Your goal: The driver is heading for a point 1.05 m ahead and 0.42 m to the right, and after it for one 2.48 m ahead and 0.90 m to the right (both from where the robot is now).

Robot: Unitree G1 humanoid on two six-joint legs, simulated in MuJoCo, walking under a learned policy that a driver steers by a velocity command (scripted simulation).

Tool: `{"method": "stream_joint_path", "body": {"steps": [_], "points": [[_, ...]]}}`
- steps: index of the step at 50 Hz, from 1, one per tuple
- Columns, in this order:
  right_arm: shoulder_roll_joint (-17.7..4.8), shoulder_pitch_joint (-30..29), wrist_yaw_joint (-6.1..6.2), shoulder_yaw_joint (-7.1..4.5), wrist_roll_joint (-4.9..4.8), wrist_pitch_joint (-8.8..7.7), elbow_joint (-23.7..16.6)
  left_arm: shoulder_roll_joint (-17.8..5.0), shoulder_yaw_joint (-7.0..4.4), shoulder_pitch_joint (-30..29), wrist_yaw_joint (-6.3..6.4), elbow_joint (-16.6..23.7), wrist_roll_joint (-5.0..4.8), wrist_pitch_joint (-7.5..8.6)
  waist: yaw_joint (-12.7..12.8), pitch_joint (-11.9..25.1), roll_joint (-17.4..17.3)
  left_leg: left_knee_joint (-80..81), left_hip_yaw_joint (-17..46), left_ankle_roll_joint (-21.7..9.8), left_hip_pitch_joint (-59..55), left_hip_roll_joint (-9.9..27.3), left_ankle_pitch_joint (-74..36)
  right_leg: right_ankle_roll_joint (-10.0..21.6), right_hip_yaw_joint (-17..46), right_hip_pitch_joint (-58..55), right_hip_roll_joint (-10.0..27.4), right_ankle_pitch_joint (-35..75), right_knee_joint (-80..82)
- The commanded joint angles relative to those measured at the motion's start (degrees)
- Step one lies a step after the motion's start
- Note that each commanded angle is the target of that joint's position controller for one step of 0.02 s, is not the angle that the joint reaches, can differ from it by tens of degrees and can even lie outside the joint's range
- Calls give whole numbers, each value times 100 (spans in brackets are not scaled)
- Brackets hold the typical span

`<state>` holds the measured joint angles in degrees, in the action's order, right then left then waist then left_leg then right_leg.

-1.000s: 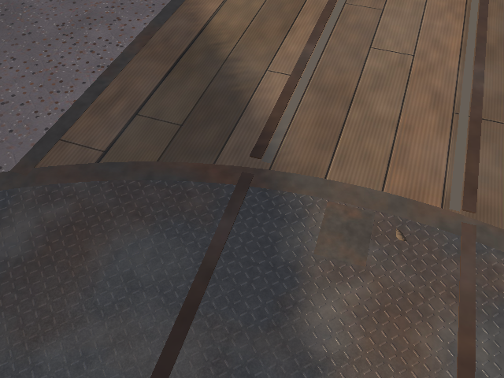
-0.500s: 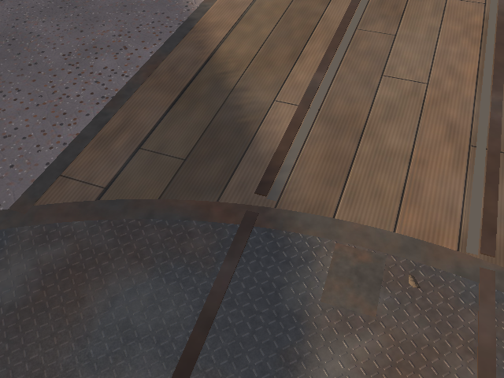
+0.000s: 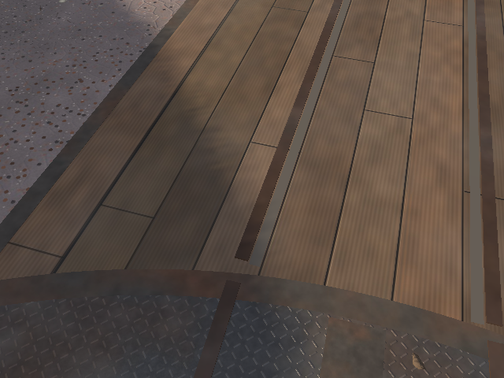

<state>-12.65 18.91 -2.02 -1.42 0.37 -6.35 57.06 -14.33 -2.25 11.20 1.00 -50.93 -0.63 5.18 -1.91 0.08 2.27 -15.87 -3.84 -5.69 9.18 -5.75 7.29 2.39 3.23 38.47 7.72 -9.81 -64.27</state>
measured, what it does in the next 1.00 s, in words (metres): walks ahead: right foot, then left foot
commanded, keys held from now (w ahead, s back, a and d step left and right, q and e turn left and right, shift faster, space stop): w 0.48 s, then w+e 0.52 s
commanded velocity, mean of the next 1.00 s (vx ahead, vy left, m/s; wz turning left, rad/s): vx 0.50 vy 0.00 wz -0.19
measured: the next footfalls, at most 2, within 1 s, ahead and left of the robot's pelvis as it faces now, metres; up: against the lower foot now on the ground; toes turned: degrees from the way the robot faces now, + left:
right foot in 0.32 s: +0.35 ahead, -0.16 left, +0.00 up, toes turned -1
left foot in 0.84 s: +0.64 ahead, +0.06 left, +0.00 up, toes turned -8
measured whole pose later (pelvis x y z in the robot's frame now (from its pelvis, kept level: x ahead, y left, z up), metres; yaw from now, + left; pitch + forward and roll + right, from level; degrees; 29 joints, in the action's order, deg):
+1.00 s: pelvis +0.54 -0.03 +0.00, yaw -12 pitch +2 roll +1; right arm -13.8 9.2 -0.7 -3.1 0.4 -6.6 50.0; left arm -16.2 -4.4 18.0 0.9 -49.6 -1.8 3.3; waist 0.2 -0.8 2.5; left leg -24.3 -4.6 -1.7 16.7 -0.1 9.1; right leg 2.6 3.1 28.8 2.7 -19.9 -67.2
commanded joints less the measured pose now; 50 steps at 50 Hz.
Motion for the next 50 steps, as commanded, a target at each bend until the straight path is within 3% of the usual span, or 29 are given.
{"method": "stream_joint_path", "body": {"steps": [1,5,10,13,14,15,16,17,18,19,20,21,22,24,28,32,36,39,41,42,43,44,45,46,47,48,50], "points": [[-792,-166,122,-132,-12,-76,-309,-276,-84,107,33,254,58,-8,224,-345,-389,1095,1248,-907,456,1654,-469,-157,26,266,214,897,805],[-903,290,199,-149,-97,-5,-208,-170,-46,-764,-37,489,13,57,-99,-355,-435,1024,967,-665,-56,1557,-578,-194,-196,109,-42,1684,2358],[-947,738,219,-179,-131,124,-11,-190,-1,-1516,-224,792,-65,120,-328,-536,-502,625,1018,-624,-1004,1883,-585,-107,-261,214,-221,1222,3207],[-1064,612,245,-232,-138,206,-17,-373,-55,-1277,-316,834,-70,193,-62,-366,-660,122,1062,-487,-1291,2052,-1375,132,-367,-413,-407,580,3529],[-1100,457,245,-237,-130,231,-58,-523,-135,-814,-313,722,-62,210,231,-91,-718,-400,928,-391,-1233,1934,-2344,250,-527,-1142,-600,491,3640],[-986,364,239,-191,-88,254,-107,-799,-289,176,-280,412,-60,216,681,498,-644,-1504,675,-238,-923,1606,-3007,430,-591,-2444,-726,564,3675],[-769,353,235,-82,13,232,-287,-1308,-429,1360,-223,176,11,207,1067,1442,-30,-3393,348,-13,295,1221,-1777,852,608,-4316,337,683,3563],[58,1107,158,147,-36,78,-294,-1711,-508,1729,-256,38,64,168,678,2161,1593,-5336,360,353,2674,149,1974,1793,3358,-6277,1579,-213,4225],[-609,865,133,10,-159,-80,-216,-1093,-346,1696,-263,77,48,173,860,2091,1028,-6066,1214,247,3261,407,2475,1675,3798,-6199,1502,-271,4567],[-945,273,122,-88,-303,-155,-409,-859,-273,1121,-242,166,21,176,734,1264,758,-6132,1058,160,3666,711,1947,1408,2893,-5459,1319,-178,4676],[-975,-116,168,-104,-278,-158,-495,-689,-207,562,-246,300,27,168,563,815,165,-5893,882,168,3411,1031,1379,1228,2156,-4541,1062,310,4845],[-900,-295,204,-142,-184,-113,-523,-511,-153,252,-271,346,60,163,402,459,-45,-5526,825,204,3170,1190,1034,1130,1661,-3818,825,715,5052],[-782,-163,210,-155,-149,-23,-512,-368,-100,165,-293,319,99,174,203,354,107,-5284,847,228,2805,1332,829,1062,1289,-3398,640,922,5240],[-531,25,221,-142,-128,109,-468,-393,-114,322,-310,181,83,196,72,212,154,-4956,755,295,2558,1365,669,1101,912,-3021,488,1191,5492],[-545,-853,260,-180,-13,129,-837,-670,-188,756,-196,-1,44,154,166,-129,6,-3710,683,503,3147,1351,-152,1180,742,-3008,421,1571,5698],[-472,-1743,213,-162,-59,55,-1072,-771,-218,1075,-85,-79,-12,85,398,-246,108,-2167,610,590,2802,1054,-1173,972,548,-2980,185,1113,5688],[-521,-2383,126,-143,-125,-23,-1284,-772,-244,1415,-42,-209,-76,23,570,-380,216,-1476,648,591,2536,886,-1187,924,794,-3247,316,799,5398],[-761,-2316,74,-217,-138,-110,-1343,-876,-316,1333,23,-183,-87,-53,388,-313,324,-1115,740,501,2046,831,-749,802,1121,-3486,496,750,4992],[-993,-1551,104,-347,-124,-153,-1148,-821,-318,1171,32,-97,-65,-108,-20,75,377,-917,579,346,900,706,-338,639,1100,-3373,264,1430,4224],[-1258,-613,146,-461,-62,-178,-942,-611,-243,1031,15,42,-10,-112,-424,787,169,-1081,900,89,-523,1110,-314,471,871,-2815,-109,1408,2993],[-1750,243,189,-589,17,-156,-858,-156,-126,1317,4,229,14,-55,-512,1725,-933,-1053,2535,-464,-2710,2397,94,92,232,-1005,-904,-102,924],[-1660,381,155,-554,0,-92,-823,10,-47,1713,-5,331,-112,25,-341,2218,-2311,-296,4555,-936,-3352,3142,1071,12,322,331,-1115,-2454,-421],[-1114,8,152,-409,-24,-92,-931,-626,-209,1502,6,287,-223,35,-311,1499,-1554,-121,4152,-726,-2656,2958,1608,55,643,715,-731,-2140,-1050],[-861,-348,156,-336,-57,-74,-1005,-760,-257,1096,16,374,-216,-1,-241,866,-1040,-39,3208,-496,-1805,2773,1405,83,460,726,-470,-1619,-1062],[-747,-711,138,-298,-39,-64,-1003,-681,-271,918,23,413,-155,-40,-64,455,-692,174,2576,-404,-1001,2508,931,59,377,454,-261,-1179,-828],[-635,-906,137,-268,-2,-67,-989,-581,-306,897,20,435,-103,-97,94,234,-773,378,2107,-362,-497,2329,624,57,386,220,-85,-896,-583],[-646,-1002,133,-297,28,-91,-901,-341,-291,959,-23,489,-116,-227,233,40,-924,687,1413,-405,44,2149,111,11,277,-126,61,-617,-406]]}}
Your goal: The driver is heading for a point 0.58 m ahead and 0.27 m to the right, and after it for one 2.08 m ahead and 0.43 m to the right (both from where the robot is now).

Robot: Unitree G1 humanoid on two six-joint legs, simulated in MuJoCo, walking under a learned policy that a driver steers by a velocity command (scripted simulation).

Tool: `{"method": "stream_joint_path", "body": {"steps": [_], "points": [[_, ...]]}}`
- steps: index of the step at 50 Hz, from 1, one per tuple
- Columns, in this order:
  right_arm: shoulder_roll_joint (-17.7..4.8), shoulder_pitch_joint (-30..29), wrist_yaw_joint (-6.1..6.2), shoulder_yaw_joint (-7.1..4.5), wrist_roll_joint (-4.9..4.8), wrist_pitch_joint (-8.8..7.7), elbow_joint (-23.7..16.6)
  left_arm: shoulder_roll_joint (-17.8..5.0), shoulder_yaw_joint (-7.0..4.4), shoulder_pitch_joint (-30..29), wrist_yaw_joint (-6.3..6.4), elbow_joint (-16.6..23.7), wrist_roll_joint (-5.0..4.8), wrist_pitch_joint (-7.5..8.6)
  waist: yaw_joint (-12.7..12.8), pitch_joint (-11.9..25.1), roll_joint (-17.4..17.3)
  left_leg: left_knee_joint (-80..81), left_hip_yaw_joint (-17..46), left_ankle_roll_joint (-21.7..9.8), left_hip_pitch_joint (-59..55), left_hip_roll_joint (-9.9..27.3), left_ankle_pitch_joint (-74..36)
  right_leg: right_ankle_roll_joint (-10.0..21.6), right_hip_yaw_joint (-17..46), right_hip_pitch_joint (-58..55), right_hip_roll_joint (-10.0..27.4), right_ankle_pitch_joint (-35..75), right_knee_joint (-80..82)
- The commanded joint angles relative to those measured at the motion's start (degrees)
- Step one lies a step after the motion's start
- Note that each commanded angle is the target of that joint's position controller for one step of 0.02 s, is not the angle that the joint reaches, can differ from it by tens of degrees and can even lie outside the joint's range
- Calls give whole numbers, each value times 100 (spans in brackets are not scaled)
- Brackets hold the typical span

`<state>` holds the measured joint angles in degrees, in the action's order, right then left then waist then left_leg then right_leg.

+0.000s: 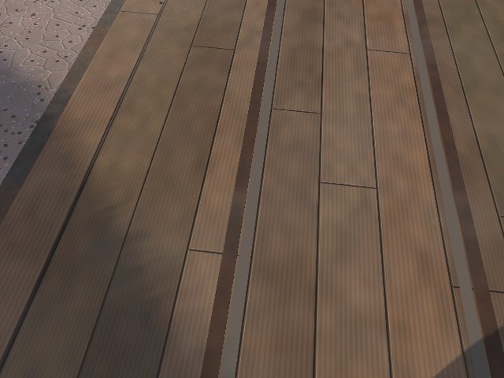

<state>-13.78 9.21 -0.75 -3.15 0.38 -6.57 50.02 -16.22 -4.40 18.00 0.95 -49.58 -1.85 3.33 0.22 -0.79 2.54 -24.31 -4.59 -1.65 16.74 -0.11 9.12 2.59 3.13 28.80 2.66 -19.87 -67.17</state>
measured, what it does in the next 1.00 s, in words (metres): walks ahead, turning right: right foot, then left foot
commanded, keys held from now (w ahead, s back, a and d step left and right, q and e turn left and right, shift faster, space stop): w+e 0.80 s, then e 0.18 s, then q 0.02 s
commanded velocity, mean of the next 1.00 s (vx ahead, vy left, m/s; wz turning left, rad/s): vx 0.47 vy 0.00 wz -0.58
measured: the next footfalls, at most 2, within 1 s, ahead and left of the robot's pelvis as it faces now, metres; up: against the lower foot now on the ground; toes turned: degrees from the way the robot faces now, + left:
right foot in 0.38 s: +0.32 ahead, -0.18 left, +0.00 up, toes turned -18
left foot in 0.88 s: +0.67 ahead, -0.11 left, +0.00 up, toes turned -34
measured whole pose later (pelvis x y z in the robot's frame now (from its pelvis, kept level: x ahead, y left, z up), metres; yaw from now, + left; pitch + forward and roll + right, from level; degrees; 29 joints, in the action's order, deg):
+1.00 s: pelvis +0.50 -0.13 -0.01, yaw -36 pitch +2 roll +1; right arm -15.0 3.1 -1.0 -3.1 1.1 -5.3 40.7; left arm -17.3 -4.3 18.2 1.7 -39.8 -1.2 0.1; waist 2.4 -2.2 1.5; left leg -29.4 -1.8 -1.1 24.3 -0.6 7.6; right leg -1.5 7.5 23.5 -4.1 -31.5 -68.7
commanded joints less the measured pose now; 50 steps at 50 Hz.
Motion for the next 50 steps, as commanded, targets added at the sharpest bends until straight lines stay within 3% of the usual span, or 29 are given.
{"method": "stream_joint_path", "body": {"steps": [1,5,9,14,15,17,18,19,20,21,22,23,24,25,26,28,31,36,40,42,43,44,45,46,47,48,49,50], "points": [[-596,14,15,-153,30,-92,-145,-121,-83,212,-19,420,6,-87,41,77,-870,1609,1240,-854,-678,1566,-352,-29,272,908,578,552,-49],[-804,240,90,-233,38,-84,10,-130,-98,-285,-49,690,51,-131,-23,-47,-587,1685,497,-892,-952,1572,-1149,-116,334,1347,555,1452,808],[-991,414,148,-271,2,-2,46,-50,-30,-1067,-212,969,66,-85,-283,-230,-524,1701,-100,-773,-1200,1532,-1184,-89,-63,1212,485,2200,2030],[-1204,784,157,-341,-122,171,162,-75,10,-1808,-386,1412,49,-106,-482,-484,-549,1394,-427,-636,-2023,1791,-1447,97,-469,1287,358,1635,2808],[-1255,774,156,-358,-147,209,165,-125,-9,-1816,-411,1474,49,-114,-426,-455,-596,1195,-514,-582,-2142,1820,-1904,180,-588,1140,267,1363,2898],[-1425,660,176,-406,-190,276,120,-328,-115,-1458,-423,1490,65,-145,-117,-97,-818,345,-733,-466,-2222,1788,-3863,404,-944,310,-132,794,2976],[-1464,583,189,-415,-209,329,94,-521,-238,-806,-413,1337,48,-151,280,268,-804,-614,-896,-372,-2116,1649,-4662,569,-1129,-563,-443,804,3215],[-1381,576,206,-373,-199,345,58,-883,-445,211,-341,1047,40,-166,772,802,-614,-1969,-1012,-158,-1400,1407,-4356,801,-1042,-2142,-671,1175,3566],[-869,724,178,-202,57,285,-116,-1473,-603,848,-204,915,22,-214,778,1253,583,-3934,-978,121,425,1017,-808,1205,862,-3838,584,1483,3607],[-434,944,94,-32,15,45,-464,-1793,-575,569,-244,1136,47,-108,268,2085,1425,-5526,192,323,2454,-126,2568,2351,4261,-5193,1722,154,4740],[-994,154,27,-155,-230,-153,-555,-1224,-410,674,-305,1134,92,-28,692,1887,434,-5793,945,173,3093,147,2213,2005,4064,-5063,1672,184,5162],[-1020,-94,7,-161,-324,-229,-664,-991,-334,461,-312,1104,110,37,565,1198,315,-5480,864,21,3291,365,1679,1751,3182,-4440,1480,661,5088],[-949,-32,60,-155,-209,-232,-562,-821,-274,21,-308,1182,86,63,268,801,-230,-4987,895,16,2897,628,1230,1542,2476,-3525,1205,1261,5072],[-1005,67,92,-207,-96,-180,-506,-650,-212,-336,-287,1263,105,66,47,589,-194,-4505,907,65,2453,787,992,1413,1986,-2808,996,1770,5131],[-1003,176,75,-230,-74,-93,-496,-578,-174,-498,-262,1342,161,68,-105,510,-72,-4303,935,105,2090,863,838,1372,1788,-2351,858,1988,5270],[-863,194,73,-230,-2,34,-552,-668,-189,-467,-208,1338,137,107,-191,447,-108,-3879,834,275,1896,788,601,1426,1536,-1930,729,2444,5424],[-706,-398,107,-181,60,93,-786,-829,-235,-154,-89,1247,106,118,-43,221,-74,-2831,781,482,2129,614,-225,1370,1255,-1767,564,2567,5514],[-565,-1312,5,-91,-34,18,-1094,-858,-251,216,-17,1095,60,67,312,3,245,-983,747,452,1638,203,-1488,1020,1178,-1623,337,1668,5403],[-783,-1490,-90,-144,-81,-81,-1267,-819,-253,421,19,985,26,5,342,-10,325,-438,912,310,1396,92,-1188,938,1732,-2091,571,1475,4881],[-926,-1223,-85,-212,-31,-133,-1246,-853,-275,298,67,1024,54,-79,174,38,528,-243,841,166,1035,-36,-690,765,1939,-2305,521,2262,4327],[-987,-818,-62,-262,11,-166,-1151,-789,-257,164,82,1090,52,-124,-48,238,565,30,700,48,481,-109,-858,602,1899,-2322,305,2766,3858],[-1163,-299,-34,-323,114,-202,-1094,-591,-188,45,77,1213,71,-133,-303,749,445,29,878,-186,-573,263,-1544,354,1675,-2043,-59,2908,2950],[-1551,536,12,-401,211,-180,-1058,-298,-76,24,97,1434,199,-129,-555,1676,-410,-355,1890,-542,-2255,1422,-3124,43,1130,-1057,-533,1281,1211],[-1710,706,-38,-428,198,-62,-928,-137,-16,1285,69,1461,58,-108,37,2521,-2414,-164,4216,-1653,-3773,2784,-3426,-258,837,643,-1108,-2213,-368],[-1151,473,-41,-309,44,26,-1103,-803,-139,1326,79,1220,9,-160,-52,2206,-1575,-24,4161,-1512,-3349,2662,-2461,-396,1007,1054,-567,-1808,-1038],[-783,224,4,-204,13,104,-1208,-1063,-223,609,85,1311,24,-242,-233,1448,-1069,40,3079,-1246,-2619,2331,-2327,-495,721,1235,-406,-1397,-1120],[-704,-75,23,-145,44,182,-1219,-1047,-242,274,113,1372,62,-326,-141,1033,-658,157,2414,-1111,-1862,2022,-2429,-565,509,1087,-207,-1089,-943],[-663,-198,17,-116,55,220,-1158,-946,-242,78,130,1442,120,-386,-67,685,-659,281,2068,-1101,-1193,1746,-2554,-575,438,900,-98,-925,-661]]}}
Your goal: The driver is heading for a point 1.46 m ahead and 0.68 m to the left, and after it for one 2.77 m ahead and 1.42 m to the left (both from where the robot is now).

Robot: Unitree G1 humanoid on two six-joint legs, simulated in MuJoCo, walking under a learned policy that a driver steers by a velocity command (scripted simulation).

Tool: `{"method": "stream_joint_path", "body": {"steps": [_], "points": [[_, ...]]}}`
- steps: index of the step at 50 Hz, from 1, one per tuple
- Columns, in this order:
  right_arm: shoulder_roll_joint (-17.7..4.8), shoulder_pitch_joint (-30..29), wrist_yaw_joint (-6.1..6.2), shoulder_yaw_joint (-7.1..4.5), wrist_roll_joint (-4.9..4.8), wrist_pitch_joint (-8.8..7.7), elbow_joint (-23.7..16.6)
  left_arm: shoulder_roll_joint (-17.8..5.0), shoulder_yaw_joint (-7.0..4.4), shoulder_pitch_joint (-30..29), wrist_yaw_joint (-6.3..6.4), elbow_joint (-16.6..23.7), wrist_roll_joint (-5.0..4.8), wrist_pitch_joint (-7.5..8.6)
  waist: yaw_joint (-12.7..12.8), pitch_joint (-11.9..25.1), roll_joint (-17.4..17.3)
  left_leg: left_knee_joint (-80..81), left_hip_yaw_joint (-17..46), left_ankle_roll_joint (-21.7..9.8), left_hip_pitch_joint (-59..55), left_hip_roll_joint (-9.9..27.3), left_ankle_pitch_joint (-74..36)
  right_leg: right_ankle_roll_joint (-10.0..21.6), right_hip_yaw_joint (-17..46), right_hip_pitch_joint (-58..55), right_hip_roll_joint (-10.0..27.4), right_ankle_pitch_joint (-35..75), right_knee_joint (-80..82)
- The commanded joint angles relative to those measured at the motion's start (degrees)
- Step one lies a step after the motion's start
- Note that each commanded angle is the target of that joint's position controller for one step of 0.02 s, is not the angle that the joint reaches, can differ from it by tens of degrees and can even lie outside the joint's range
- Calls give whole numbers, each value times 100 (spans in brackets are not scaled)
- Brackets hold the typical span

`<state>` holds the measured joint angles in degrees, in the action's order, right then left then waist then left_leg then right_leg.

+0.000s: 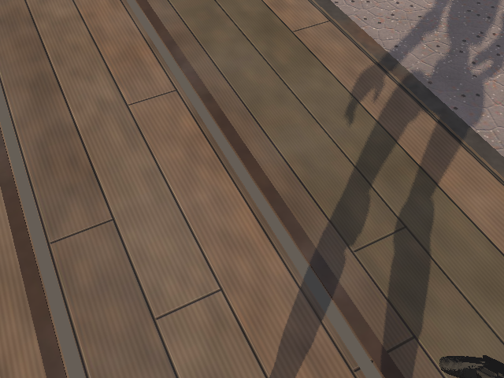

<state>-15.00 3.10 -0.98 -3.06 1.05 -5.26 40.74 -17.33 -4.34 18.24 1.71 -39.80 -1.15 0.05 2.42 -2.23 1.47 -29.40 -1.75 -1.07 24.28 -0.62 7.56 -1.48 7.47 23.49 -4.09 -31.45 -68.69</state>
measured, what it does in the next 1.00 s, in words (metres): steps on the spot, turning left: right foot, then left foot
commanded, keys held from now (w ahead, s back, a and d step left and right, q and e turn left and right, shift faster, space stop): q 1.00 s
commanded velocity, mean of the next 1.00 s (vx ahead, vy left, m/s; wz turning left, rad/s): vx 0.05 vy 0.00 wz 0.34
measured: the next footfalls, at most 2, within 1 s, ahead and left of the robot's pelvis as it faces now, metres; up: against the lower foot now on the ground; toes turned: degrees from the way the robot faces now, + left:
right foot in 0.26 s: +0.13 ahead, -0.14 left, +0.00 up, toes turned +4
left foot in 0.56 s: +0.10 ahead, +0.13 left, +0.00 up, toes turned +14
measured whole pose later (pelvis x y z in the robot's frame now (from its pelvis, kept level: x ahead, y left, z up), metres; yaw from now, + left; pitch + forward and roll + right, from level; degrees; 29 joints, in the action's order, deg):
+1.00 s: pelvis +0.07 +0.04 +0.01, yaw +26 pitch +3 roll -2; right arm -17.9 10.3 1.4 -4.0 -0.5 2.6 36.5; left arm -16.6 -4.9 6.4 2.0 -40.7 -0.3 0.5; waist -1.5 -1.7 -0.1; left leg -27.8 10.7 -4.0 18.2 -6.6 11.1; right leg -4.8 7.0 24.6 -1.9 -19.9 -42.9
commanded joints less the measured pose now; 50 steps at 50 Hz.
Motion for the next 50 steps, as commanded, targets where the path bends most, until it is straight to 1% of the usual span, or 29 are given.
{"method": "stream_joint_path", "body": {"steps": [1,3,5,7,10,11,12,13,14,15,17,18,19,21,23,24,26,27,28,29,30,31,32,33,34,37,41,46,50], "points": [[-590,369,30,-114,48,91,-151,-582,-199,145,44,462,40,-110,-142,694,-697,991,1449,-1138,-1369,1593,-2468,-143,-60,973,622,333,-247],[-546,221,-11,-81,87,39,-11,-140,-56,272,53,420,66,-121,15,726,-830,1186,1015,-1247,-955,1361,-2992,-145,-211,389,585,528,678],[-559,27,-46,-59,19,26,83,28,37,169,50,392,176,-80,76,951,-827,1139,769,-1273,-862,1275,-3539,-138,-346,-225,665,990,1826],[-743,103,-64,-103,-92,87,176,-68,37,-79,29,394,181,-55,-46,1103,-911,1075,794,-1259,-1019,1238,-3326,-158,-449,-571,584,1524,2582],[-1005,208,-62,-150,-197,230,221,-284,-25,-368,15,439,138,-89,-105,927,-858,1013,1123,-1136,-975,1208,-1569,-56,-573,-974,407,1976,3575],[-1018,180,-48,-144,-234,283,209,-309,-40,-414,16,444,150,-93,-65,783,-869,966,1230,-1027,-791,1143,-901,40,-636,-1219,351,2205,4036],[-919,288,-32,-107,-253,317,231,-393,-64,-514,30,503,184,-89,-81,666,-825,901,1344,-820,-573,1022,-282,179,-516,-1475,442,2375,4380],[-784,389,-31,-57,-207,318,211,-615,-110,-500,70,601,244,-81,-107,721,-569,646,1369,-552,-253,863,276,393,-91,-1862,933,2751,4419],[-578,599,-58,-7,-110,291,158,-935,-180,-460,129,686,282,-114,-269,855,167,58,1005,-276,239,374,1252,725,369,-2278,1650,3494,4332],[-423,680,-26,23,-191,302,107,-973,-236,-456,112,528,255,-152,-334,826,1194,-509,195,-52,383,-66,1606,1103,733,-1879,1993,2845,4682],[-800,491,21,-128,-216,384,86,-716,-201,-649,118,636,258,-81,-108,571,1256,-1899,81,129,683,-28,2148,1375,1016,-1677,2316,3375,4873],[-865,543,39,-197,-212,481,101,-689,-185,-652,131,652,255,-20,-88,538,1096,-2647,200,222,852,48,2587,1492,962,-1649,2441,4058,4864],[-831,692,56,-224,-203,568,87,-700,-194,-792,131,627,186,33,-202,525,906,-2937,322,288,954,187,2594,1504,824,-1651,2500,4379,4806],[-583,767,52,-171,-220,675,55,-691,-213,-1125,120,614,123,53,-318,531,698,-2590,183,350,628,281,2226,1291,209,-1434,2220,4549,4715],[-513,665,-3,-144,-234,710,-61,-746,-252,-1243,110,579,124,1,-263,651,822,-2024,-39,343,171,242,1757,1187,-165,-1328,2072,4499,4625],[-562,638,-46,-161,-241,722,-129,-769,-269,-1212,111,545,109,-23,-230,721,886,-1730,-116,313,16,209,1574,1162,-244,-1382,2076,4395,4548],[-620,836,-124,-208,-234,740,-153,-796,-283,-1258,112,484,22,-58,-354,801,845,-795,-354,162,-511,58,865,993,-446,-1313,2047,3984,4218],[-639,1043,-129,-244,-203,746,-92,-734,-270,-1209,113,427,-19,-59,-435,828,722,-258,-433,37,-950,-103,398,791,-613,-1111,1934,3502,3904],[-835,1129,-78,-318,-142,734,-110,-554,-238,-863,91,282,22,-54,-386,723,98,311,60,-162,-1445,14,-473,383,-1011,-592,1637,2519,3158],[-1717,1173,40,-509,-92,705,-291,-135,-99,-786,71,486,316,-61,-181,643,-1913,701,2485,-921,-2244,1695,-2666,-315,-1546,1083,837,-163,1221],[-1779,1365,-36,-462,132,594,-419,-307,-117,-1432,118,698,257,-19,-651,950,-1722,963,3444,-1949,-1999,2368,-3095,-311,-532,1555,373,-1028,169],[-1633,1235,-61,-422,159,483,-439,-522,-173,-1538,153,671,141,-19,-624,857,-1122,966,3090,-1921,-1960,2154,-2649,-231,-273,1698,476,-694,-267],[-1464,983,-25,-387,38,431,-452,-607,-212,-1469,189,590,133,-29,-470,716,-853,879,2662,-1605,-1939,1825,-2226,-159,-225,1782,574,-178,-219],[-1299,769,39,-341,-88,451,-480,-620,-238,-1397,241,466,173,-42,-384,692,-635,826,2411,-1328,-1940,1588,-1911,-164,-188,1800,656,249,-63],[-1205,617,93,-296,-166,492,-519,-650,-263,-1313,264,436,184,-59,-290,682,-692,845,2223,-1205,-1778,1424,-1891,-195,-168,1611,672,532,75],[-1133,695,205,-265,-139,564,-595,-473,-227,-1134,202,361,130,-30,-245,884,-753,889,2071,-1169,-1825,1203,-1886,-278,-218,1337,470,1062,247],[-1204,808,296,-307,-168,628,-645,-378,-176,-1320,175,376,129,9,-349,815,-798,938,2309,-1149,-1974,1112,-1121,-387,-135,1313,383,1286,1299],[-1272,708,292,-363,-150,697,-765,-403,-170,-1419,79,362,98,92,-407,607,-968,1006,2750,-1166,-1488,966,-147,-382,-70,730,267,1232,2258],[-1286,624,240,-392,-164,743,-850,-456,-184,-1380,-7,352,60,204,-428,682,-1028,838,3155,-1180,-1491,912,-541,-283,-52,254,159,1051,2853]]}}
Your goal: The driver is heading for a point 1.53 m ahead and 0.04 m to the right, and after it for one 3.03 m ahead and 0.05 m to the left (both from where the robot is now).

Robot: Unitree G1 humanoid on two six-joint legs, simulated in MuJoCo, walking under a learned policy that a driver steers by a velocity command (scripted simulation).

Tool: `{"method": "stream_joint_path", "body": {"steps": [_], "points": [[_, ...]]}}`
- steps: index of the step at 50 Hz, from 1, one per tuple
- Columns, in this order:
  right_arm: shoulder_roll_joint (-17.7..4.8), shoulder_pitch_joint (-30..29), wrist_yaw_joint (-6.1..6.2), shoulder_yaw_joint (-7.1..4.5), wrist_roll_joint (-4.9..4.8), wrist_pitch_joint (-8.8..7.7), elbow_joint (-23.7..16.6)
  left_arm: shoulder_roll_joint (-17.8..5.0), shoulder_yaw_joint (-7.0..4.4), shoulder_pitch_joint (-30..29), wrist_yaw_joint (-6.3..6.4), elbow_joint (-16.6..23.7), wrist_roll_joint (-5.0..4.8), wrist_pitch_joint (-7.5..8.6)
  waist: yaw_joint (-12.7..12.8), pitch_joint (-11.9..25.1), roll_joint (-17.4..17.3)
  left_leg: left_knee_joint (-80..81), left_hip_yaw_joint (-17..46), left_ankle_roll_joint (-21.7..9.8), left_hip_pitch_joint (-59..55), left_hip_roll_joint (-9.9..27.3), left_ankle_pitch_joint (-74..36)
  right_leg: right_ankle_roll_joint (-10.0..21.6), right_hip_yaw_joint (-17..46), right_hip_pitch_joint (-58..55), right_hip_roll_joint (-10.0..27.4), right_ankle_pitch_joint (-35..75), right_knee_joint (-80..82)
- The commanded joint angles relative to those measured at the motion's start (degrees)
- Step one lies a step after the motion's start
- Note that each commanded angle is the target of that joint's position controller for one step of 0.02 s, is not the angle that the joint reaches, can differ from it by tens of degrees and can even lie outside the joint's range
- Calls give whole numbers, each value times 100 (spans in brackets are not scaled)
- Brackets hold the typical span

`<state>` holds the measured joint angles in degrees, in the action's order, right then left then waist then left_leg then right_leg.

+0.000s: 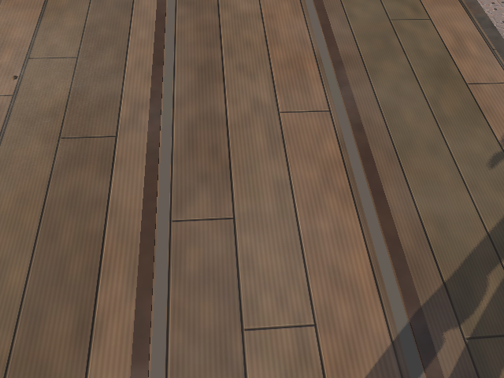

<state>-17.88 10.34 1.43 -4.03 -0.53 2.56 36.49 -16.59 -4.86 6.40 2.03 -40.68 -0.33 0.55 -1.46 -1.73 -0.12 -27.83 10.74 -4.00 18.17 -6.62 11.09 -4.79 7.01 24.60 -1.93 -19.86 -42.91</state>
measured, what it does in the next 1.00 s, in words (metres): steps on the spot: right foot, then left foot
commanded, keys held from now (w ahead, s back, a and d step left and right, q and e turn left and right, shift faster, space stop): q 0.20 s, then no key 0.80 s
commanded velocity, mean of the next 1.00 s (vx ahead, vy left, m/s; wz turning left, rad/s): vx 0.00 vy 0.00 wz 0.25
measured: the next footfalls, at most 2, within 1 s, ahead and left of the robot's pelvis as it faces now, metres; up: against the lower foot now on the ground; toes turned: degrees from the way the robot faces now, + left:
right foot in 0.12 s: +0.06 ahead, -0.14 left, +0.00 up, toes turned +12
left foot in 0.48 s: +0.00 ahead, +0.12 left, +0.00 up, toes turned +11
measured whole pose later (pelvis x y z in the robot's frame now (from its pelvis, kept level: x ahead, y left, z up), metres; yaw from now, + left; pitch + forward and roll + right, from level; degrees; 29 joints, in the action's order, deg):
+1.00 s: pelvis +0.00 +0.02 +0.00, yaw +13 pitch -1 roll +0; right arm -13.6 11.8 0.3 -1.6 0.8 0.9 41.4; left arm -16.0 -1.8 12.0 1.7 -51.8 0.5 0.5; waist 1.0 -1.6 0.0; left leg -28.4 1.9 -1.9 10.5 -2.4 16.8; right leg -4.4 0.5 10.1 4.2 -15.4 -26.6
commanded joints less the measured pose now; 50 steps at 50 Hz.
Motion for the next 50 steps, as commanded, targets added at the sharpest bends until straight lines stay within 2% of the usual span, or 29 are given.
{"method": "stream_joint_path", "body": {"steps": [1,3,4,5,6,7,8,9,10,11,12,13,15,18,21,23,24,25,26,27,28,29,30,31,32,39,50], "points": [[-996,-128,-12,-300,-21,-28,-446,-542,-137,-164,-65,435,-32,181,-30,665,-886,622,2010,-877,-930,1493,-1081,84,-13,15,-82,-122,474],[-983,-227,-17,-305,-67,4,-487,-558,-153,-6,-120,390,-49,227,71,714,-892,461,2138,-798,-968,1396,-1407,177,-66,-380,-119,90,1133],[-958,-322,-6,-298,-112,26,-515,-560,-169,160,-143,328,-45,245,205,728,-857,330,2102,-675,-866,1262,-1404,245,-141,-769,-115,531,1761],[-881,-342,14,-276,-146,39,-545,-645,-207,318,-146,262,-19,251,282,758,-755,145,1981,-465,-575,1063,-1016,347,-104,-1325,95,1181,2300],[-641,-131,11,-209,-105,32,-561,-952,-271,398,-119,295,65,221,170,929,-63,-596,1503,-157,52,689,360,711,616,-2029,1025,1617,2409],[-558,113,-11,-197,-130,-15,-666,-1382,-332,209,-96,324,202,145,-152,649,1500,-1661,248,220,1231,-295,2282,1581,1829,-2187,2058,2916,2505],[-1061,152,-22,-359,-23,-72,-578,-1099,-286,133,-98,426,285,158,0,586,1309,-3109,-5,524,1519,7,2620,2122,2196,-1838,2593,3131,2547],[-1272,238,-41,-453,-41,-62,-458,-817,-190,-93,-67,514,222,157,-82,533,883,-3706,-63,654,1490,222,2227,2009,1677,-1669,2352,2922,2464],[-1173,310,-33,-460,-54,-3,-333,-654,-140,-298,-41,549,146,133,-137,426,687,-3967,-152,766,1500,288,1881,1738,1136,-1590,1933,2580,2401],[-998,314,-19,-416,-26,50,-286,-577,-98,-307,-25,549,64,120,-59,362,660,-4231,-185,863,1607,284,1592,1632,868,-1625,1710,2495,2357],[-790,300,-35,-352,-38,79,-294,-584,-68,-248,-14,520,40,95,-14,305,675,-4296,-260,928,1619,280,1478,1644,646,-1600,1598,2691,2353],[-659,199,-46,-301,-59,76,-347,-627,-67,-145,-11,484,63,67,57,280,721,-4121,-407,962,1580,282,1392,1674,446,-1606,1481,2805,2382],[-504,-67,-43,-222,-74,41,-469,-699,-80,75,-6,415,104,19,234,378,881,-3449,-549,1009,1556,359,1378,1762,330,-1966,1470,2965,2328],[-313,-203,-75,-99,1,16,-543,-861,-112,31,-54,387,67,-30,307,566,1057,-2205,-812,973,799,584,1554,1788,171,-1957,1528,3098,2215],[-396,-108,-104,-103,-24,12,-493,-963,-111,123,-119,294,-16,-58,329,590,1156,-1070,-1093,867,119,558,1258,1794,237,-1828,1601,3107,2093],[-342,269,-127,-103,-1,-3,-305,-858,-40,84,-133,222,-106,-55,80,541,1014,509,-1247,628,-727,464,35,1544,114,-1521,1463,2863,1832],[-462,280,-109,-107,36,-9,-328,-701,27,381,-148,93,-92,-3,101,584,784,955,-936,459,-1367,637,-640,1172,23,-1155,1334,2387,1729],[-823,418,-48,-151,78,-10,-397,-420,136,539,-188,117,128,64,245,945,-186,819,165,204,-2173,1581,-2173,657,-393,-609,923,1188,999],[-847,14,-63,-103,202,-28,-383,-165,220,534,-182,203,188,109,494,823,-1329,638,673,-500,-1404,2205,-2237,306,-713,-504,567,-311,1156],[-432,-264,-109,-11,204,-98,-502,-468,171,259,-135,164,183,87,288,657,-952,734,558,-684,-1049,1996,-1450,143,-648,-812,603,-210,1154],[-271,-315,-130,52,228,-157,-428,-499,161,162,-138,142,162,86,309,583,-864,717,331,-467,-981,1707,-855,135,-654,-933,575,339,1375],[-366,-297,-128,26,223,-193,-396,-486,167,156,-121,63,166,71,267,544,-831,681,151,-259,-953,1468,-438,119,-674,-1045,549,743,1476],[-406,-288,-132,27,196,-230,-365,-571,156,197,-111,42,175,38,238,388,-888,715,145,-158,-812,1415,-321,101,-609,-1088,591,1026,1579],[-379,-194,-127,54,191,-244,-344,-638,144,251,-113,-7,146,33,227,264,-772,737,91,-74,-649,1338,-305,122,-592,-1156,615,1080,1601],[-319,-116,-130,84,199,-250,-302,-601,154,292,-125,-65,125,42,231,205,-632,703,41,-18,-631,1274,-306,134,-611,-1207,606,1106,1636],[-253,-99,-106,104,158,-241,-211,-565,165,475,-87,-454,105,75,221,232,-192,550,-117,-26,-772,1126,-759,83,-615,-1338,625,1317,1798],[-207,52,-88,72,129,-251,193,-608,166,582,4,-931,73,48,242,264,-80,468,-366,47,-784,940,-1019,98,-642,-1515,631,1455,1829]]}}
